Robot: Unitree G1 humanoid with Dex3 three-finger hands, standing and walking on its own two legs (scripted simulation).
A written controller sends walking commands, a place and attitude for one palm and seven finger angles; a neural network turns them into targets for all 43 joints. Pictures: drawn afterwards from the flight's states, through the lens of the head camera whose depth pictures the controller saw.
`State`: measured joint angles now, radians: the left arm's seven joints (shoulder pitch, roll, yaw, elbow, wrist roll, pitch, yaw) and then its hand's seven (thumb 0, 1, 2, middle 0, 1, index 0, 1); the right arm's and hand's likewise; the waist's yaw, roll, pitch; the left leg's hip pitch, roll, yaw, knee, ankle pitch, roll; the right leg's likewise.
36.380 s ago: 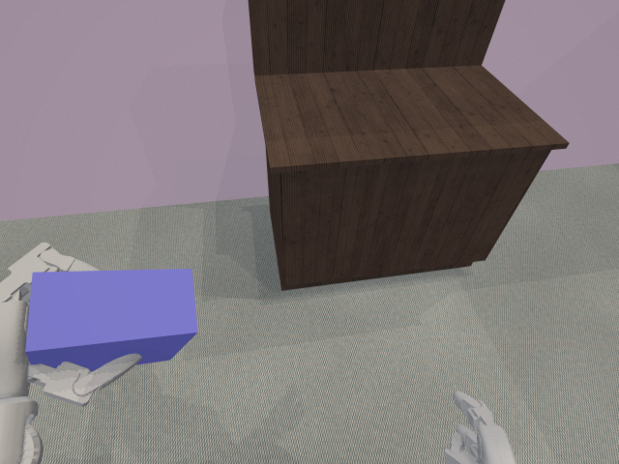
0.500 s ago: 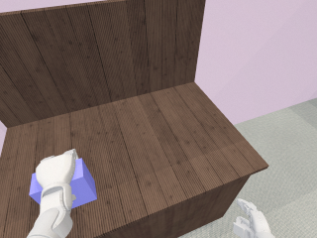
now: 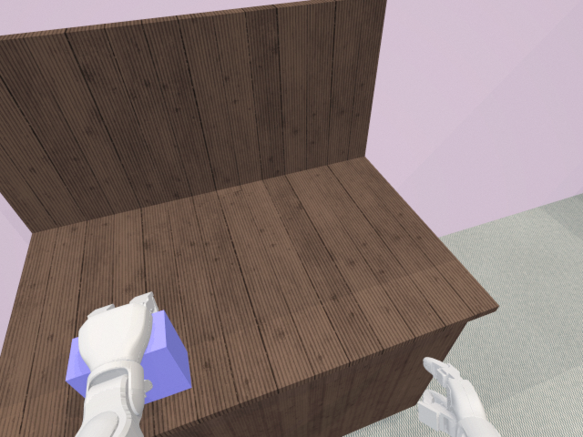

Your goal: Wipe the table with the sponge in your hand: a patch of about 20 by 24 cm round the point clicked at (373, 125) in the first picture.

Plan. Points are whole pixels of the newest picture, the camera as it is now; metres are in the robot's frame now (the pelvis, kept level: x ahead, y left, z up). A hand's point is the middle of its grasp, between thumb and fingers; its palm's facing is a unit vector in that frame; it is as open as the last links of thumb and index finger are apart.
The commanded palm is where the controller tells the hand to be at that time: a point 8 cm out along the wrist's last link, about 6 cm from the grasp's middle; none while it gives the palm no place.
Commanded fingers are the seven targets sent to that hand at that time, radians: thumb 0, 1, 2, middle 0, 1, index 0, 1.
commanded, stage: lift the sponge slowly off the table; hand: left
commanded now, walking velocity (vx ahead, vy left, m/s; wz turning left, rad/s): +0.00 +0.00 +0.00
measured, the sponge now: (140, 371) +0.21 +0.28 -0.06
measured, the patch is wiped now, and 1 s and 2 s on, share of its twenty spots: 1.00 1.00 1.00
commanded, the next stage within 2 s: none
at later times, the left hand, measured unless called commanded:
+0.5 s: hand (135, 355) +0.21 +0.26 +0.01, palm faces -0.06 -0.14 -0.99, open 10.2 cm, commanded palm +0.19 +0.25 +0.07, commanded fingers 0.00 0.10 1.30 -1.20 -1.60 -1.20 -1.60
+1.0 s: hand (117, 355) +0.20 +0.27 +0.03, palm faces -0.03 -0.17 -0.98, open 10.2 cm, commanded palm +0.18 +0.26 +0.10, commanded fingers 0.00 0.10 1.30 -1.20 -1.60 -1.20 -1.60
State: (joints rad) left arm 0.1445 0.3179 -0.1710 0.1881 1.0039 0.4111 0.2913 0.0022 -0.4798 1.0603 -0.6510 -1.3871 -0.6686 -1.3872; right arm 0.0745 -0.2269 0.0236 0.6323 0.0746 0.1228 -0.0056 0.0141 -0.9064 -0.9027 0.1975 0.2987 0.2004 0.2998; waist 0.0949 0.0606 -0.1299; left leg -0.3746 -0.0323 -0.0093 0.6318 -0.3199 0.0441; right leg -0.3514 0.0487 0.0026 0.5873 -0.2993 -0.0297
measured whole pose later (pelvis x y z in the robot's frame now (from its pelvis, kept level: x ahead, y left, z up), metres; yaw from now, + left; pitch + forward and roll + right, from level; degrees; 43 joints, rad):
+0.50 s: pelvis +0.00 -0.01 +0.01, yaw +0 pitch +1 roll -1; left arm 0.18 0.33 -0.15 0.14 0.97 0.38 0.23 0.00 -0.50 1.06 -0.68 -1.35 -0.70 -1.35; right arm 0.06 -0.24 0.01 0.67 0.06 0.09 -0.03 0.01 -0.91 -0.90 0.20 0.30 0.20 0.30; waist 0.10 0.07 -0.09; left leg -0.28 -0.02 -0.01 0.56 -0.29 0.03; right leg -0.26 0.06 0.00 0.52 -0.27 -0.04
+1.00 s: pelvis +0.00 -0.01 +0.01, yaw +0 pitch -3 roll -1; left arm 0.19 0.37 -0.13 0.05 0.94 0.41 0.15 0.00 -0.51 1.06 -0.71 -1.32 -0.73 -1.32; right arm 0.00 -0.24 0.03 0.69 0.05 0.09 -0.04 0.01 -0.91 -0.90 0.20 0.30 0.20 0.30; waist 0.12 0.07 -0.05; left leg -0.18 -0.02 -0.02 0.48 -0.26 0.03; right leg -0.15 0.06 0.01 0.43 -0.23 -0.04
